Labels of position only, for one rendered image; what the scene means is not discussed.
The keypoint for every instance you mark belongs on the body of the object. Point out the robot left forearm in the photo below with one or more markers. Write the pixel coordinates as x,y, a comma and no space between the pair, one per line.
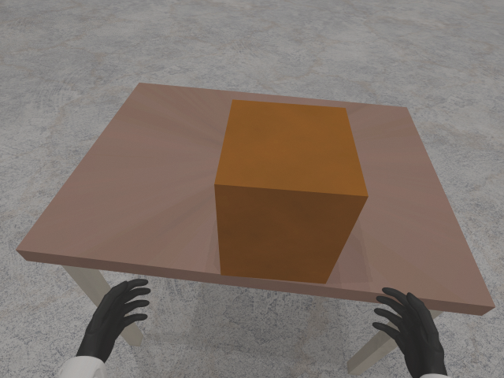
83,367

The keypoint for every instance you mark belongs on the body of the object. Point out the table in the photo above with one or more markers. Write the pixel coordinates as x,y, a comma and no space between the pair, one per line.
142,201

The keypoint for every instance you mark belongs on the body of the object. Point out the robot left hand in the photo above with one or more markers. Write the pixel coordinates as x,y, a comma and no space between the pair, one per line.
108,320

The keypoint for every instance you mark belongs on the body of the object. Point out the robot right hand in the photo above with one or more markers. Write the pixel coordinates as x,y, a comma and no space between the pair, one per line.
418,338

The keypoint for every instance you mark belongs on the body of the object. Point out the carton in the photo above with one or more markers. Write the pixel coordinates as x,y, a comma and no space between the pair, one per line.
289,189

